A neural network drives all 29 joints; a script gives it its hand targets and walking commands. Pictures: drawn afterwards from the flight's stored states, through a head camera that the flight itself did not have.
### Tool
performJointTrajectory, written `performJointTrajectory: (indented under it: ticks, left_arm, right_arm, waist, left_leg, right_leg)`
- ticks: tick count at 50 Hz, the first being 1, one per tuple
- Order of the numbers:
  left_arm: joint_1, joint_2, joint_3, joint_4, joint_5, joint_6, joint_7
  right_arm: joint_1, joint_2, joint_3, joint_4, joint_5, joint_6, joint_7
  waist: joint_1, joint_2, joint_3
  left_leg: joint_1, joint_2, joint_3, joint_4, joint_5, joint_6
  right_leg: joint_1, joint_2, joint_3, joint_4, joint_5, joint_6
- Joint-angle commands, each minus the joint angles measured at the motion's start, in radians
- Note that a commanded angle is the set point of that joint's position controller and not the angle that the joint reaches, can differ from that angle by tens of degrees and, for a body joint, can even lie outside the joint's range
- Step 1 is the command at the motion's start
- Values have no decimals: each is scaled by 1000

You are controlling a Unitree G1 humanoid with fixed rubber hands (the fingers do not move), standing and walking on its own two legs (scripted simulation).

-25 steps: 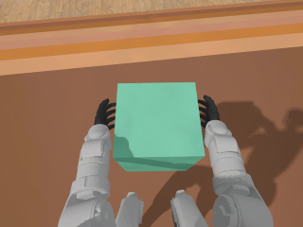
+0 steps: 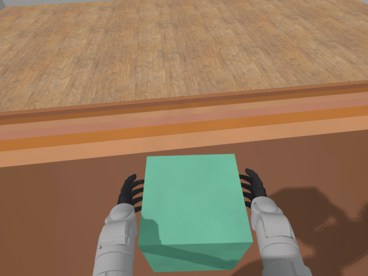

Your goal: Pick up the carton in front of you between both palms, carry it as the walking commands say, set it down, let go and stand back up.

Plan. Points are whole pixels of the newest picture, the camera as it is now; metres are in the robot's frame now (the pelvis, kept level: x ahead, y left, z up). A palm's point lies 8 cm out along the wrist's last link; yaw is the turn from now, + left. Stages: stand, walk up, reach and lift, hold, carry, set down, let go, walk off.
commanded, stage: reach and lift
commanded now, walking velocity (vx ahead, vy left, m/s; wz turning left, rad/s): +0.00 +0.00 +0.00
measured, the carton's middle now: (192, 216) +0.30 +0.00 -0.07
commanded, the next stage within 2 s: hold in 1.08 s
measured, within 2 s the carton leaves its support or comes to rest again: neither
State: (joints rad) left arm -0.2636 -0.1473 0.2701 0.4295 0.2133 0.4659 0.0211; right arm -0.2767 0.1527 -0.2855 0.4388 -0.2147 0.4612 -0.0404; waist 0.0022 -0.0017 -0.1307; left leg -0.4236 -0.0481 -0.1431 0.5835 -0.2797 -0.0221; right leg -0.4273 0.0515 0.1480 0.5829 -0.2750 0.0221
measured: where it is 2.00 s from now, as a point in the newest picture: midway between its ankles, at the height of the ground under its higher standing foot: outside the picture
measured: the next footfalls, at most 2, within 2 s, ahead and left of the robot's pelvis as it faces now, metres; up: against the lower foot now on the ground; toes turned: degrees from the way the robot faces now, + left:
none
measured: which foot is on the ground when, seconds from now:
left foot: down 0.00-1.00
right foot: down 0.00-1.00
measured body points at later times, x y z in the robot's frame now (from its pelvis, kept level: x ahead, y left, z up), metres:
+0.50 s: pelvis -0.01 +0.00 +0.01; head -0.04 +0.00 +0.46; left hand +0.30 +0.15 +0.03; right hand +0.30 -0.15 +0.03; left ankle +0.01 +0.13 -0.73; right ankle +0.01 -0.13 -0.73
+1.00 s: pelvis +0.00 +0.00 +0.02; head -0.03 +0.00 +0.47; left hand +0.30 +0.15 +0.04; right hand +0.30 -0.15 +0.04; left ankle +0.01 +0.13 -0.73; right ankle +0.01 -0.13 -0.73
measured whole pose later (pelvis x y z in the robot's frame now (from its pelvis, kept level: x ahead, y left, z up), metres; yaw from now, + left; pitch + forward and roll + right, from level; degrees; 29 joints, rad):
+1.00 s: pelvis +0.00 +0.00 +0.02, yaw +0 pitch -4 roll +0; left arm -0.24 -0.15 0.22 0.28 0.27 0.69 -0.01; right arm -0.26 0.15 -0.23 0.29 -0.28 0.68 0.00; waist 0.00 0.00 -0.01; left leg -0.09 -0.03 -0.14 0.37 -0.20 -0.02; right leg -0.09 0.03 0.14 0.37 -0.20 0.02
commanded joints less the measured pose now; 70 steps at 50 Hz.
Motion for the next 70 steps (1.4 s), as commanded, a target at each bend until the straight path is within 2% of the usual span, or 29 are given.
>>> performJointTrajectory:
  ticks: [1,7,10,12,21,40,53,58,60,64,70]
  left_arm:
    - [-469,-985,-630,-45,-185,34,-244]
    - [-450,-960,-563,-42,-157,114,-256]
    - [-502,-956,-517,-13,-138,123,-268]
    - [-551,-968,-520,-18,-144,121,-275]
    - [-622,-979,-534,-34,-150,122,-282]
    - [-481,-946,-574,-149,-175,164,-269]
    - [-453,-937,-593,-204,-190,195,-263]
    - [-460,-944,-663,-293,-234,223,-258]
    - [-443,-925,-650,-294,-226,245,-253]
    - [-443,-892,-585,-237,-186,269,-253]
    - [-525,-921,-589,-231,-194,262,-267]
  right_arm:
    - [-441,989,630,-18,183,45,264]
    - [-427,965,569,-19,161,123,281]
    - [-479,961,523,10,142,133,293]
    - [-528,973,524,3,146,131,298]
    - [-598,994,541,-8,153,131,302]
    - [-455,955,577,-125,175,173,288]
    - [-432,938,596,-183,190,203,286]
    - [-435,944,663,-274,229,232,280]
    - [-418,924,651,-275,224,255,276]
    - [-422,892,591,-218,192,278,278]
    - [-507,924,598,-216,199,272,290]
  waist:
    - [-1,3,-275]
    - [1,3,-88]
    - [4,3,-37]
    - [4,3,-55]
    - [3,-2,-128]
    - [2,2,-140]
    - [2,3,-117]
    - [-3,2,-164]
    - [-2,1,-131]
    - [0,4,-21]
    - [1,2,-56]
  left_leg:
    - [253,-50,66,-125,334,3]
    - [261,-46,72,-205,178,8]
    - [249,-43,80,-214,90,14]
    - [258,-41,83,-209,75,16]
    - [290,-41,91,-202,89,15]
    - [383,-54,82,-241,297,1]
    - [405,-56,75,-257,318,-1]
    - [442,-56,69,-264,370,-4]
    - [436,-55,71,-276,346,-3]
    - [393,-50,81,-295,208,2]
    - [394,-48,85,-281,179,5]
  right_leg:
    - [253,52,-71,-124,323,0]
    - [270,48,-74,-199,173,-9]
    - [251,41,-79,-210,80,-13]
    - [254,39,-81,-208,63,-15]
    - [295,42,-88,-201,83,-10]
    - [386,53,-83,-239,292,2]
    - [402,55,-82,-255,308,4]
    - [442,56,-77,-262,369,7]
    - [441,55,-77,-272,343,6]
    - [396,50,-85,-291,197,1]
    - [393,48,-89,-280,171,-1]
